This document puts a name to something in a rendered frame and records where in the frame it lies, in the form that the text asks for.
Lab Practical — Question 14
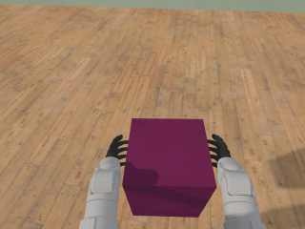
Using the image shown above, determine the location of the carton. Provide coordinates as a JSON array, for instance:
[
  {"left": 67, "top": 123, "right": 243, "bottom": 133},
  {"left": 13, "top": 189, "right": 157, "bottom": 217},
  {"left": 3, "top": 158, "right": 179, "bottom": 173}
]
[{"left": 122, "top": 118, "right": 217, "bottom": 218}]

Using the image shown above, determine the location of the left robot forearm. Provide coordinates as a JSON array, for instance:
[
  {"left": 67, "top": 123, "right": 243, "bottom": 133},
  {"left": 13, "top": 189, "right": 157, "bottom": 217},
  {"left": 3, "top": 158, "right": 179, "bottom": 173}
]
[{"left": 79, "top": 156, "right": 122, "bottom": 229}]

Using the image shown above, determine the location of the right robot forearm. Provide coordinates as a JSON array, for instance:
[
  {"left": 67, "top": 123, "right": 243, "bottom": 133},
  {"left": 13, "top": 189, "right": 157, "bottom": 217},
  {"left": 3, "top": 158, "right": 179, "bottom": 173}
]
[{"left": 216, "top": 156, "right": 267, "bottom": 229}]

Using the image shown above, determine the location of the robot right hand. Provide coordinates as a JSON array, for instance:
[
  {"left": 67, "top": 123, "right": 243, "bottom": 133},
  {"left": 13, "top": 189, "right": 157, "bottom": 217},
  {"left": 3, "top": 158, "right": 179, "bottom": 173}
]
[{"left": 207, "top": 134, "right": 231, "bottom": 168}]

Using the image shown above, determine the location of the robot left hand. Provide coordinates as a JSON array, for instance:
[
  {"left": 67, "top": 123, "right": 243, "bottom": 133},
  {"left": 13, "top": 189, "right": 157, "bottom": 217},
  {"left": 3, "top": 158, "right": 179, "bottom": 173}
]
[{"left": 106, "top": 135, "right": 129, "bottom": 166}]

